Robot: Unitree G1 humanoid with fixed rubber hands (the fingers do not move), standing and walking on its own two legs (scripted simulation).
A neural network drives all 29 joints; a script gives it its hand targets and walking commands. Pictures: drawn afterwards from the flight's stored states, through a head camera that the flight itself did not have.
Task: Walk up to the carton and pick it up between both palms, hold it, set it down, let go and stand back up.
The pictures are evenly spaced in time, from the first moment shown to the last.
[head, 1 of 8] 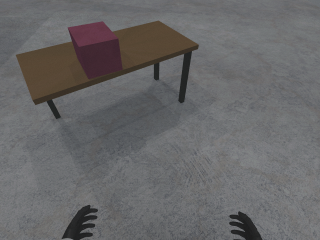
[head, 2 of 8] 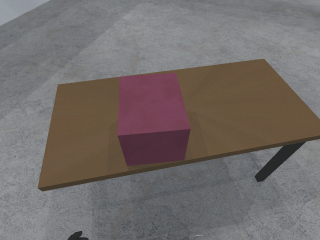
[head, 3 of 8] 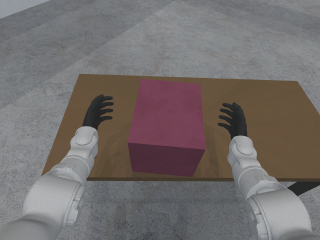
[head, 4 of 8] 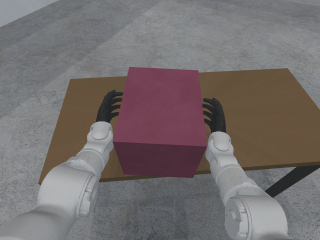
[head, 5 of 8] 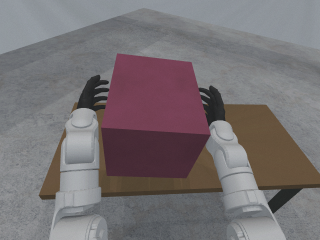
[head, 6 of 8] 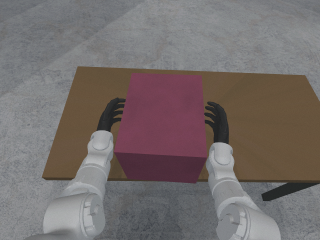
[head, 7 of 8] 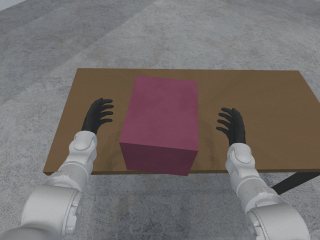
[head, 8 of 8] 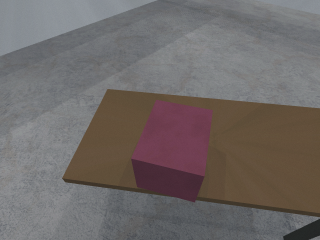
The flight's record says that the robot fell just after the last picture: no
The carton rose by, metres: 0.26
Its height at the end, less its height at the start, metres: +0.00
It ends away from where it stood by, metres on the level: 0.02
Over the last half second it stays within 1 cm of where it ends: yes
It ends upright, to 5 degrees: yes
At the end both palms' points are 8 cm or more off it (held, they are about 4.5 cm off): yes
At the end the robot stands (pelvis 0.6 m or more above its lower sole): yes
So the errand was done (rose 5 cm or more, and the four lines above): yes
